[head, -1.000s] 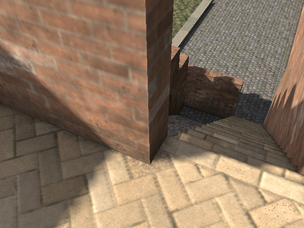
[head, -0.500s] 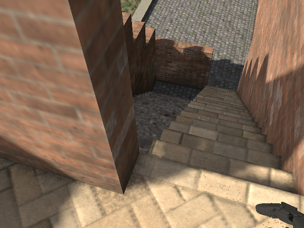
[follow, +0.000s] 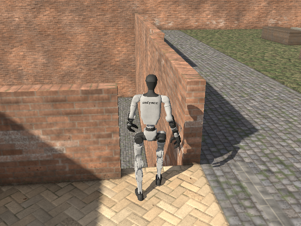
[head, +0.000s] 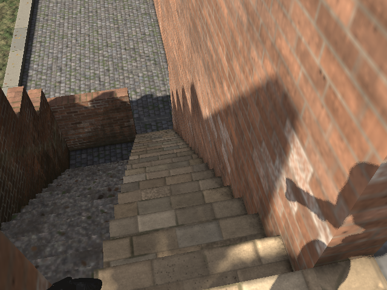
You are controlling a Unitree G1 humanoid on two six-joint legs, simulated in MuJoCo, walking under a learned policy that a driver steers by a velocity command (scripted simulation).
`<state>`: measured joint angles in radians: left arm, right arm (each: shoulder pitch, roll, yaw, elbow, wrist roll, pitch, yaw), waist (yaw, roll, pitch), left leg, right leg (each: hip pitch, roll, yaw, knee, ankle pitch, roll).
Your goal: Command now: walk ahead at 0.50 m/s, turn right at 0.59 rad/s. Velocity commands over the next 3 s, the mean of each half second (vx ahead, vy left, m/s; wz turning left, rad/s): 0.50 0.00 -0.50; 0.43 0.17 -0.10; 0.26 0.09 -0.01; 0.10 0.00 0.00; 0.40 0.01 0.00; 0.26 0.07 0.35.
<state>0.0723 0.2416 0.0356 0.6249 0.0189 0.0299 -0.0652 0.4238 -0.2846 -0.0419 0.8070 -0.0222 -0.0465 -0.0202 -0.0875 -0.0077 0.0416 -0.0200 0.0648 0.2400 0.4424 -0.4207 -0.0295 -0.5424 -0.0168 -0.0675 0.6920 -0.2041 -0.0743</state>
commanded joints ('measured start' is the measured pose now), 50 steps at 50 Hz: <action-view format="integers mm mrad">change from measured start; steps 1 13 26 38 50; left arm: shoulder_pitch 234 336 404 114 25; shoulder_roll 101 126 12 113 214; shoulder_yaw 47 49 5 20 38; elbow -7 81 93 151 131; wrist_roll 8 -36 -21 -4 39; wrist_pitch -13 -96 -57 -35 -170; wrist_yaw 27 61 125 105 155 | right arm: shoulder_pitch -41 -237 35 -20 -272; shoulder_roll -196 -80 -201 -98 -181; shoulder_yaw -46 -13 -53 -6 -58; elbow -66 -129 -70 -104 -271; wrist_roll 2 -22 -11 -2 -53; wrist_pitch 9 82 7 64 141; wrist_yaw -14 23 21 30 62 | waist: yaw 169 79 70 65 2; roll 50 -40 298 72 -1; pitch -126 -40 -108 -91 92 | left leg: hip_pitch -146 -586 103 -132 -627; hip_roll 178 -6 242 70 -89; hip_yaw -35 -263 -800 -481 -508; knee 298 478 -114 -77 627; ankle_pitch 778 287 224 751 556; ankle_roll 118 1 241 290 -12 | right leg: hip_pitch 420 387 37 58 -68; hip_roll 122 -48 103 -54 -241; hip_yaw -59 340 173 70 395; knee -114 -439 513 321 -131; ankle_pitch -114 426 -232 137 -274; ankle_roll -67 -160 -58 24 -79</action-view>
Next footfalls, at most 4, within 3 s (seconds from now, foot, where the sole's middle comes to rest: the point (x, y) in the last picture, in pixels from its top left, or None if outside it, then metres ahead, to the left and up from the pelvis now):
0.04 right None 0.16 -0.08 -0.76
0.50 left None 0.36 0.03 -0.76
0.90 right None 0.43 -0.14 -0.76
1.22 left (158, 278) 0.59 0.13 -0.98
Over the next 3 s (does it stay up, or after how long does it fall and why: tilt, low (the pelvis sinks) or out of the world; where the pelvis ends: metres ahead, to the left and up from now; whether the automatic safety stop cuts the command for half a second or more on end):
stays up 1.11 0.05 -0.76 its command is cut before an obstacle after 0.5 s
